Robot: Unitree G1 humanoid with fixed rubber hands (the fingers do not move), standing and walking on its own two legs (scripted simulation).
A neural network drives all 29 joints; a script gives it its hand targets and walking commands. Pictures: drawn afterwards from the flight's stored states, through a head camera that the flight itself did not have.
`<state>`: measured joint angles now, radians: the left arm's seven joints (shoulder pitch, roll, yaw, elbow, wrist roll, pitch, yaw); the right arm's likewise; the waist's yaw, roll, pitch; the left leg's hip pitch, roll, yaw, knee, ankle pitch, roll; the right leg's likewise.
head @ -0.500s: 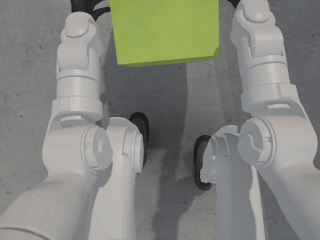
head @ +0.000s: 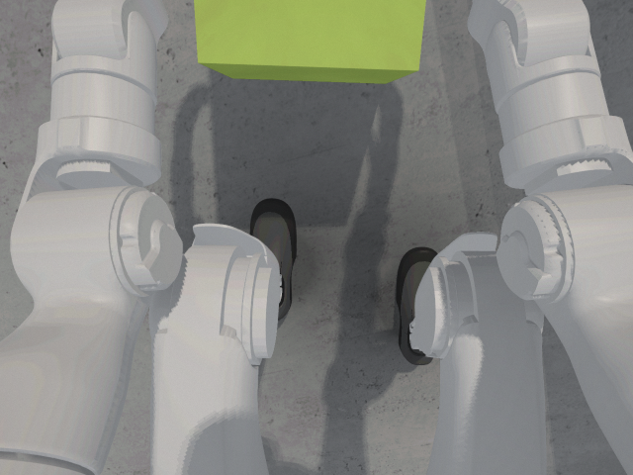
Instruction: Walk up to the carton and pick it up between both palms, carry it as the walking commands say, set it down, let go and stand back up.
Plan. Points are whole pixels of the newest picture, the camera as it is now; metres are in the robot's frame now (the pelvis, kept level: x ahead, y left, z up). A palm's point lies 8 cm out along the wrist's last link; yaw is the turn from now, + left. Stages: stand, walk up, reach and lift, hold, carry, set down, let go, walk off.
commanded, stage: set down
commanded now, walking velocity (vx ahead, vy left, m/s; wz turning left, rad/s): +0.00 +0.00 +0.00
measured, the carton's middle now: out of the picture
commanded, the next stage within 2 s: none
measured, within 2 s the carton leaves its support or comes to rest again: rests again in 0.78 s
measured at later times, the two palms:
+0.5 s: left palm out of the picture +0.54 +0.23 -0.17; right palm out of the picture +0.56 -0.07 -0.19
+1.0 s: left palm out of the picture +0.53 +0.24 -0.19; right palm out of the picture +0.56 -0.07 -0.20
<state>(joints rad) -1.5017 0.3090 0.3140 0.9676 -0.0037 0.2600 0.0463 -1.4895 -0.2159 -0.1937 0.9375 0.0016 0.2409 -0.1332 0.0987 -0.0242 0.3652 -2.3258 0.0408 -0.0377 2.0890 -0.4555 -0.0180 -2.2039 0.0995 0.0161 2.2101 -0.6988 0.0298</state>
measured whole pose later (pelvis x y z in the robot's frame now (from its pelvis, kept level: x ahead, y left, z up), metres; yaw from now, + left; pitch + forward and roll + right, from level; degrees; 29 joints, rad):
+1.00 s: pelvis +0.00 +0.00 -0.02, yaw +0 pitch +34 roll +1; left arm -1.57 0.39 0.33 1.13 -0.05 0.18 -0.02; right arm -1.56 -0.22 -0.21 1.00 -0.04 0.20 -0.03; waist 0.08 -0.01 0.50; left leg -2.28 0.05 -0.03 2.15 -0.47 -0.03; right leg -2.17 0.12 0.02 2.29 -0.71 0.02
